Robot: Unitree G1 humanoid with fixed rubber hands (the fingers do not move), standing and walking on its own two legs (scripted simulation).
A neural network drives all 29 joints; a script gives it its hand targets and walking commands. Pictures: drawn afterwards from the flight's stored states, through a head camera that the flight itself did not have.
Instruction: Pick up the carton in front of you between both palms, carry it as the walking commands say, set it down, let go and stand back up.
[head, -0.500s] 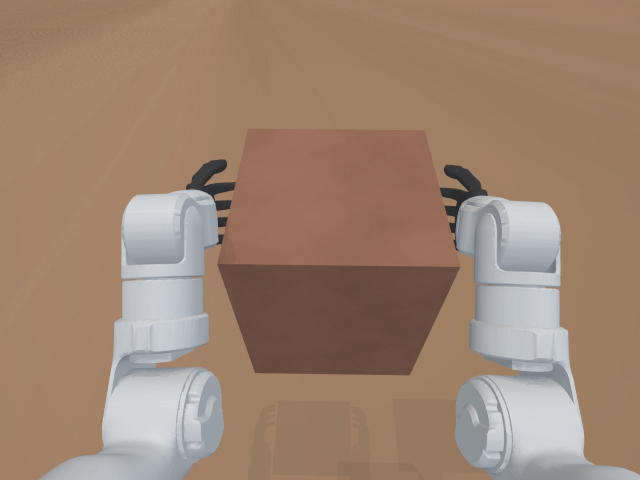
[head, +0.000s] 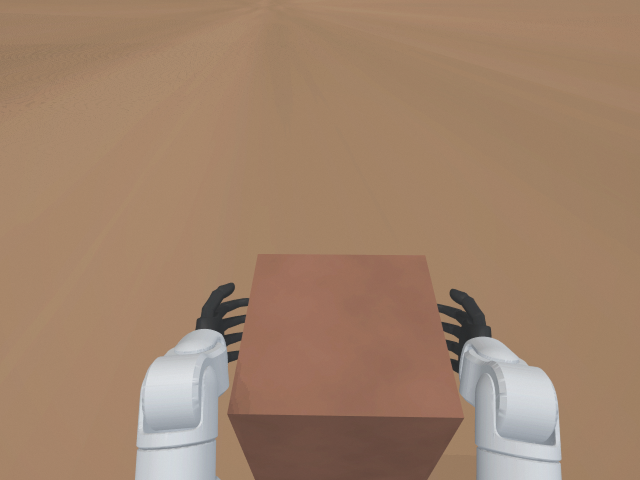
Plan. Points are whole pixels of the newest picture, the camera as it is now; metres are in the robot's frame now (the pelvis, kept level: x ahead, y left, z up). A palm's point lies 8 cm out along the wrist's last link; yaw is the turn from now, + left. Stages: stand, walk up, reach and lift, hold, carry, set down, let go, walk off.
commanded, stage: carry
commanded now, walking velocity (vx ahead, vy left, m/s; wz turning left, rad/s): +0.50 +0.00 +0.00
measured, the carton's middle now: (339, 377) +0.27 +0.00 -0.01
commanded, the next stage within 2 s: none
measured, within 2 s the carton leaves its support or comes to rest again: neither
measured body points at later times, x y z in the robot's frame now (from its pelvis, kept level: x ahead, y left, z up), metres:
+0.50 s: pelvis +0.30 +0.05 +0.00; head +0.29 +0.07 +0.45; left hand +0.59 +0.18 +0.06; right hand +0.56 -0.12 +0.07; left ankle +0.34 +0.14 -0.74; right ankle +0.23 -0.07 -0.66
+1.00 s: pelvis +0.62 -0.02 +0.00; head +0.62 -0.03 +0.45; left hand +0.89 +0.14 +0.07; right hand +0.89 -0.17 +0.06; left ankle +0.58 +0.11 -0.67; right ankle +0.63 -0.09 -0.74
